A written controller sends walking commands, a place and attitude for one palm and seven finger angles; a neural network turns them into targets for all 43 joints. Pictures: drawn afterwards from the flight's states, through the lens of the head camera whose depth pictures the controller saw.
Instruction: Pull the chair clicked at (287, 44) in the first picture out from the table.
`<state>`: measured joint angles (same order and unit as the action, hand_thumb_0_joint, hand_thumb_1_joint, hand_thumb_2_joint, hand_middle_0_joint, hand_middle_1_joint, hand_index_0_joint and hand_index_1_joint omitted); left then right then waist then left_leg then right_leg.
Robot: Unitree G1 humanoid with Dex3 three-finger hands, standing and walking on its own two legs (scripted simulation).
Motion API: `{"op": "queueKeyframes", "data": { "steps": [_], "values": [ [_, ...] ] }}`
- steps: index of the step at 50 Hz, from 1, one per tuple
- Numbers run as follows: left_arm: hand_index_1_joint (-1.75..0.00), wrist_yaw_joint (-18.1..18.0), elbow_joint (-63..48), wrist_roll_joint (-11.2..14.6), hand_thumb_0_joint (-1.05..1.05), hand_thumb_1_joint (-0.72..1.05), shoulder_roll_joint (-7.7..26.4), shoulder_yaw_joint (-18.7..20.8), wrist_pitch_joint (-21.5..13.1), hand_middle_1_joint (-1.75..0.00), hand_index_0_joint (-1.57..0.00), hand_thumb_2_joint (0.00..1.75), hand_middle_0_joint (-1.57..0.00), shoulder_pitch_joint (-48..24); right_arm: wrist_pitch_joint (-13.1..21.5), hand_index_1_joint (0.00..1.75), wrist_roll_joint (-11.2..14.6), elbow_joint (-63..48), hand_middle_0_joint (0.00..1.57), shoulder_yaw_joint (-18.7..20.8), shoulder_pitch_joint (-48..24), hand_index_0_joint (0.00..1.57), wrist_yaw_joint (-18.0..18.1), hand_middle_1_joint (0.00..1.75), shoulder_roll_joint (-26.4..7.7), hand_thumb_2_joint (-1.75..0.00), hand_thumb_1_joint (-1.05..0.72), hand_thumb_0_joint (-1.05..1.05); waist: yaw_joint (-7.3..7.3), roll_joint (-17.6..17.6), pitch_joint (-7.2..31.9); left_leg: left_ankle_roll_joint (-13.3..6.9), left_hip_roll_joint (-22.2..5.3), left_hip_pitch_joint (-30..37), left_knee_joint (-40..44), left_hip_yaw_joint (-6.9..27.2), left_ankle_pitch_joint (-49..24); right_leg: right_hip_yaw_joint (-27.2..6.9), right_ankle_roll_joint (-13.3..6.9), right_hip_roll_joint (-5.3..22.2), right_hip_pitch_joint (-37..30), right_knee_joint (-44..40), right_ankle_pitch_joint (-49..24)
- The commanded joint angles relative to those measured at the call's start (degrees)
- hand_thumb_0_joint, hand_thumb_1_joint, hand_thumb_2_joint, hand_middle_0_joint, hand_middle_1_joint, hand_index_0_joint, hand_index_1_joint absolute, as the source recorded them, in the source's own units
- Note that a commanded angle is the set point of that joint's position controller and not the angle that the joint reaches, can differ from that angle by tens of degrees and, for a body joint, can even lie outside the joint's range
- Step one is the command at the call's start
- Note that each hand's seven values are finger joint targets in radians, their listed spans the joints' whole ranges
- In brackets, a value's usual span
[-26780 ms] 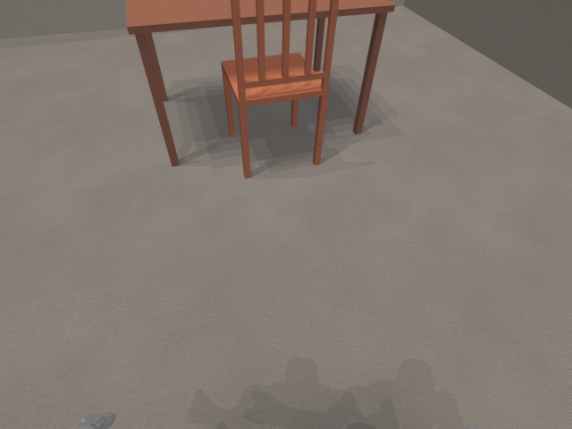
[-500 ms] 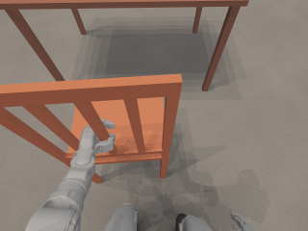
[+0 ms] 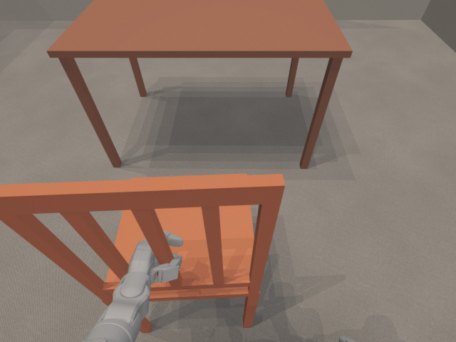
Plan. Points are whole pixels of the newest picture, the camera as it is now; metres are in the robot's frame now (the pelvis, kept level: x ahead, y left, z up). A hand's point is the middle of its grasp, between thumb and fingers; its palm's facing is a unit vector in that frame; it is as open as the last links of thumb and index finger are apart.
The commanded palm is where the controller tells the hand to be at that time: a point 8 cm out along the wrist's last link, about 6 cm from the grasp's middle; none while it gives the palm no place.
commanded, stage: stop walking, hand still on the chair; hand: left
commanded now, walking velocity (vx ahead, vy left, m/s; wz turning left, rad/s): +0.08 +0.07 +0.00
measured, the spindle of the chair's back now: (163, 252) +0.29 +0.15 -0.05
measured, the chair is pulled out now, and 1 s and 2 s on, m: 0.64 0.66 0.66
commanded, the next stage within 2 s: open the thumb and straighten the fingers in 0.56 s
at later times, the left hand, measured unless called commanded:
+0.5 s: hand (170, 276) +0.25 +0.13 -0.07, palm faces -0.03 -0.99 -0.16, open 5.8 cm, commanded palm +0.24 +0.18 -0.06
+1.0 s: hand (165, 271) +0.26 +0.14 -0.08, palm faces -0.03 -0.99 -0.16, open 10.8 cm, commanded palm +0.24 +0.19 -0.06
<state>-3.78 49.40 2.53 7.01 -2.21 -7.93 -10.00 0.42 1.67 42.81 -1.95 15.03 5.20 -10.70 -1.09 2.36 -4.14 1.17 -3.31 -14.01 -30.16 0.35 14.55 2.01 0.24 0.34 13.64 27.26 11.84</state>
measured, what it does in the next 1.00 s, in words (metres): stands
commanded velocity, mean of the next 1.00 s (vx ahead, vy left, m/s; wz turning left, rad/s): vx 0.00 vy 0.00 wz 0.00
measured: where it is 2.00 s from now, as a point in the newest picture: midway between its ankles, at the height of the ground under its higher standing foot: outside the picture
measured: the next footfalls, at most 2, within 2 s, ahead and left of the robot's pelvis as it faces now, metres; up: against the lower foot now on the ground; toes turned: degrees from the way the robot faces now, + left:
none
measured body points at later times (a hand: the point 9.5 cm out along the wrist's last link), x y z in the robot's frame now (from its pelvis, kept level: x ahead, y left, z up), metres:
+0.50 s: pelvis +0.01 +0.01 +0.00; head +0.01 +0.01 +0.45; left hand +0.25 +0.18 -0.06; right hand +0.14 -0.23 -0.10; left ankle +0.02 +0.14 -0.74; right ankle +0.03 -0.12 -0.74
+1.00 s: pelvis +0.02 +0.01 -0.02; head +0.05 +0.00 +0.43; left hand +0.26 +0.20 -0.07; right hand +0.16 -0.25 -0.12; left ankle +0.02 +0.14 -0.74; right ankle +0.03 -0.12 -0.74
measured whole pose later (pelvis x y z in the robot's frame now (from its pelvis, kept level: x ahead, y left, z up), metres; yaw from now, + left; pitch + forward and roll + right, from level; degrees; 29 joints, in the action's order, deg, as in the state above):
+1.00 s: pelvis +0.02 +0.01 -0.02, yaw +0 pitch +6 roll +0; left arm -2.4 25.4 3.0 8.8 -3.0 -1.4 4.9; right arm 4.0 2.7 35.7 0.4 12.1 3.0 -15.2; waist -2.5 1.8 2.0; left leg 0.8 -1.2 -26.5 -40.3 -0.3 19.7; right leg 1.0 1.5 2.7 27.3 40.1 18.6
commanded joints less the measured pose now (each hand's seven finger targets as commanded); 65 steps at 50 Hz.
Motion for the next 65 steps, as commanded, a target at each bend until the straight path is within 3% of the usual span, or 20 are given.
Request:
{"op": "queueKeyframes", "data": {
  "steps": [1, 5, 12, 14, 16, 30, 33, 34, 35, 36, 37, 39, 43, 44, 45, 50, 55, 59, 63, 65],
  "values": [
    [-1.45, -1.7, -12.1, -1.7, 0.00, 0.90, 8.6, 1.6, -2.2, -1.45, -0.50, 0.90, -0.50, -14.2, 2.8, 0.30, -0.7, -6.9, 0.20, 3.0, -4.0, 0.20, 1.7, 0.30, -8.8, -0.90, -0.90, 0.00, -0.55, -1.8, 9.9, -3.5, -1.2, 5.2, 6.7, 2.3, 7.7, -7.8, -1.6, 5.5, 3.7, -10.8, 17.3],
    [-1.45, -1.8, -12.9, -2.0, 0.00, 0.90, 7.4, 1.4, -2.6, -1.45, -0.50, 0.90, -0.50, -9.6, 3.0, 0.30, -0.9, -7.5, 0.20, 2.5, -4.8, 0.20, 1.8, 0.30, -8.0, -0.90, -0.90, 0.00, 0.16, -5.8, 9.3, -3.5, -1.8, 4.2, 6.8, 2.7, 2.0, -8.1, -1.5, 5.8, 1.9, -10.1, 10.5],
    [-1.45, -2.1, -15.6, -2.3, 0.00, 0.90, 6.6, 0.6, -2.9, -1.45, -0.50, 0.90, -0.50, -3.8, 3.5, 0.30, -0.9, -7.9, 0.20, 2.7, -5.5, 0.20, 1.9, 0.30, -8.3, -0.90, -0.90, 0.00, 0.39, -0.7, 10.9, -3.1, -3.2, 6.2, 7.9, 3.1, -8.0, -6.2, -1.3, 5.2, -0.7, -6.4, -3.1],
    [-1.45, -2.1, -17.1, -2.3, 0.00, 0.90, 5.9, -0.1, -2.9, -1.45, -0.50, 0.90, -0.50, -3.4, 3.3, 0.30, -0.8, -8.4, 0.20, 2.7, -5.9, 0.20, 1.8, 0.30, -8.1, -0.90, -0.90, 0.00, 0.44, -1.6, 12.5, -3.0, -3.5, 7.0, 7.7, 3.2, -10.7, -5.9, -1.4, 5.3, -2.2, -5.3, -6.7],
    [-1.45, -2.0, -17.6, -2.0, 0.00, 0.90, 5.8, -0.8, -2.7, -1.45, -0.50, 0.90, -0.50, -2.6, 3.3, 0.30, -0.7, -8.7, 0.20, 2.7, -5.9, 0.20, 1.9, 0.30, -8.3, -0.90, -0.90, 0.00, 0.19, 0.5, 12.2, -2.8, -3.5, 7.0, 8.2, 2.9, -10.9, -5.6, -1.3, 5.3, -2.1, -5.3, -7.2],
    [-1.45, -2.5, -18.5, -2.2, 0.00, 0.90, 5.1, -1.3, -1.9, -1.45, -0.50, 0.90, -0.50, -1.8, 1.5, 0.30, -1.0, -9.8, 0.20, 2.4, -6.9, 0.20, 2.2, 0.30, -8.1, -0.90, -0.90, 0.00, 0.40, -1.9, 12.9, -2.7, -3.5, 7.2, 8.5, 2.7, -9.5, -5.8, -1.4, 5.8, -2.6, -6.1, -7.3],
    [-1.45, -2.9, -21.7, -2.3, 0.00, 0.90, 7.6, 0.9, -2.2, -1.45, -0.50, 0.90, -0.50, -0.6, 1.4, 0.30, -1.0, -10.0, 0.20, 2.7, -6.8, 0.20, 2.2, 0.30, -8.3, -0.90, -0.90, 0.00, 0.60, -2.0, 13.4, -2.7, -3.7, 7.8, 8.2, 2.9, -11.8, -5.7, -1.5, 5.9, -3.3, -5.8, -9.7],
    [-1.45, -1.3, -16.2, 0.7, 0.00, 0.78, 2.3, -1.8, 0.1, -1.45, -0.50, 0.84, -0.50, 3.9, 1.8, 0.30, 1.5, -9.7, 0.20, 3.3, -6.8, 0.20, -0.1, 0.30, -10.3, -0.90, -0.90, 0.00, -3.33, -9.9, 10.5, -1.9, -1.2, 0.7, 6.6, 0.0, -6.3, 0.7, -0.6, 3.9, 0.3, -2.5, -4.8],
    [-1.45, -0.4, -21.9, 1.0, 0.00, 0.66, 4.5, 0.0, -0.8, -1.45, -0.50, 0.78, -0.50, 1.1, 2.5, 0.30, 1.6, -10.9, 0.20, 3.6, -7.8, 0.20, -1.1, 0.30, -10.6, -0.90, -0.90, 0.00, -1.69, -11.6, 11.2, -2.2, -0.8, -2.0, 5.3, -0.3, -4.4, 0.7, -0.6, 3.5, 1.2, -1.1, -3.6],
    [-1.45, 0.3, -22.2, 0.9, 0.00, 0.54, 4.3, -0.6, -0.8, -1.45, -0.50, 0.73, -0.50, 3.0, 2.8, 0.30, 1.3, -11.3, 0.20, 3.8, -8.0, 0.20, -1.4, 0.30, -10.7, -0.90, -0.90, 0.00, -1.67, -10.3, 11.2, -2.3, -0.6, -2.9, 4.7, -0.6, -3.8, 0.7, -0.9, 3.6, 1.2, -0.6, -3.1],
    [-1.45, 0.3, -26.3, 1.2, 0.00, 0.42, 7.2, 2.0, -1.5, -1.45, -0.50, 0.67, -0.50, 2.0, 3.5, 0.30, 1.4, -11.9, 0.20, 4.1, -8.3, 0.20, -1.7, 0.30, -10.4, -0.90, -0.90, 0.00, -1.08, -5.6, 13.0, -2.3, 0.2, -3.0, 3.7, -1.1, -1.8, 0.0, -0.8, 3.6, 2.0, -0.3, -1.2],
    [-1.45, 0.8, -30.2, 0.9, 0.00, 0.17, 6.8, 1.6, -1.4, -1.45, -0.50, 0.55, -0.50, 4.3, 4.4, 0.30, 1.1, -13.0, 0.20, 3.8, -8.5, 0.20, -2.2, 0.30, -9.7, -0.90, -0.90, 0.00, -0.62, 0.9, 14.3, -2.0, 0.8, -3.8, 2.0, -1.7, -0.8, 0.2, -1.3, 3.2, 3.9, 1.5, 0.3],
    [-1.45, 1.2, -33.5, 0.3, 0.00, -0.31, 4.5, -0.8, 0.6, -1.45, -0.50, 0.32, -0.50, 6.9, 5.8, 0.30, 1.0, -14.4, 0.20, 4.0, -7.7, 0.20, -2.7, 0.30, -9.8, -0.90, -0.90, 0.00, -1.06, 1.2, 14.9, -1.9, 0.8, -6.4, -1.1, -1.0, 0.5, 1.0, -1.2, 2.6, 7.7, 4.6, 2.2],
    [-1.38, 1.0, -34.2, 0.5, 0.00, -0.43, 4.0, -1.0, 1.5, -1.38, -0.47, 0.26, -0.47, 8.2, 6.1, 0.30, 1.0, -15.1, 0.20, 4.0, -7.8, 0.20, -2.8, 0.30, -9.9, -0.90, -0.90, 0.00, -0.76, 0.7, 15.5, -1.9, 0.9, -7.1, -1.7, -0.9, 0.9, 1.1, -1.1, 2.6, 8.3, 5.3, 2.6],
    [-1.30, 0.6, -32.8, 0.5, 0.00, -0.55, 8.5, 3.0, 2.3, -1.30, -0.45, 0.20, -0.45, 4.3, 5.9, 0.30, 0.9, -14.4, 0.20, 4.2, -7.1, 0.20, -2.4, 0.30, -10.8, -0.90, -0.90, 0.00, -1.44, -1.4, 15.6, -1.9, 1.1, -8.4, -2.6, -0.7, 1.8, 0.9, -0.9, 2.4, 9.5, 5.9, 3.2],
    [-0.94, 1.0, -38.5, 1.5, 0.00, -0.55, 5.0, 0.8, 5.0, -0.94, -0.32, 0.20, -0.32, 7.0, 7.2, 0.30, 0.8, -16.7, 0.20, 4.3, -6.7, 0.20, -1.4, 0.30, -10.7, -0.90, -0.90, 0.00, -1.27, -4.0, 20.1, -2.1, 1.5, -9.2, -5.9, -0.8, -1.8, 1.4, -0.6, 2.3, 9.6, 9.3, -0.6],
    [-0.58, 2.2, -41.9, 2.0, 0.00, -0.55, 5.7, 1.4, 7.1, -0.58, -0.20, 0.20, -0.20, 14.2, 8.5, 0.30, 0.6, -17.5, 0.20, 4.4, -5.5, 0.20, -0.7, 0.30, -11.1, -0.90, -0.90, 0.00, -1.17, -6.7, 21.5, -2.3, 1.6, -10.8, -9.1, -0.8, -6.0, 1.7, -0.3, 2.4, 9.5, 11.8, -6.2],
    [-0.29, 2.5, -43.8, 0.9, 0.00, -0.55, 9.8, 4.0, 9.0, -0.29, -0.10, 0.20, -0.10, 12.0, 8.4, 0.30, 0.4, -17.8, 0.20, 4.2, -4.7, 0.20, -0.2, 0.30, -11.5, -0.90, -0.90, 0.00, -1.77, -4.1, 19.7, -2.2, 1.9, -12.8, -10.9, -0.6, -5.9, 1.6, -0.2, 2.6, 12.1, 13.3, -6.2],
    [0.00, 2.7, -48.0, 0.7, 0.00, -0.55, 8.2, 2.4, 10.0, 0.00, 0.00, 0.20, 0.00, 14.3, 8.9, 0.30, 0.2, -18.8, 0.20, 4.0, -4.3, 0.20, 0.0, 0.30, -10.9, -0.90, -0.90, 0.00, -1.70, -2.5, 20.6, -2.3, 2.0, -12.2, -12.5, -0.6, -8.1, 1.9, -0.4, 2.7, 12.4, 14.6, -8.3],
    [0.00, 2.7, -50.7, 0.9, 0.00, -0.55, 7.3, 1.3, 10.3, 0.00, 0.00, 0.20, 0.00, 15.4, 9.3, 0.30, 0.2, -19.4, 0.20, 3.9, -4.3, 0.20, 0.1, 0.30, -10.6, -0.90, -0.90, 0.00, -1.70, -1.3, 22.4, -2.2, 2.0, -11.4, -13.3, -0.5, -9.5, 2.0, -0.4, 2.8, 12.1, 15.2, -9.3]
  ]
}}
